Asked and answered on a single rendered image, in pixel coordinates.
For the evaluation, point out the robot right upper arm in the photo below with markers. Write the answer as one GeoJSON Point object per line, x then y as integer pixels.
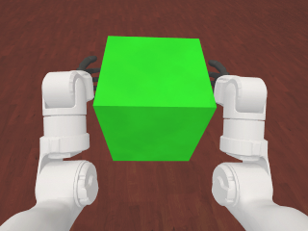
{"type": "Point", "coordinates": [245, 190]}

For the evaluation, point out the robot right forearm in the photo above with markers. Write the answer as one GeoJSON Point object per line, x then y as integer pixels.
{"type": "Point", "coordinates": [244, 102]}

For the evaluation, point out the right robot hand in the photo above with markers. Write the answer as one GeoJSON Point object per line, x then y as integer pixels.
{"type": "Point", "coordinates": [220, 68]}

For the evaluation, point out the carton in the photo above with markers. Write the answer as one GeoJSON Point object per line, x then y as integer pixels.
{"type": "Point", "coordinates": [154, 98]}

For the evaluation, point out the left robot hand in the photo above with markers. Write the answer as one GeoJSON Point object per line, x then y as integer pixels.
{"type": "Point", "coordinates": [85, 63]}

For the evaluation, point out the robot left upper arm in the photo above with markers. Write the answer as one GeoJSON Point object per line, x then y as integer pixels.
{"type": "Point", "coordinates": [63, 189]}

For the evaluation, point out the robot left forearm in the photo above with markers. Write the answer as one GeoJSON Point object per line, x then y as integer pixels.
{"type": "Point", "coordinates": [64, 106]}

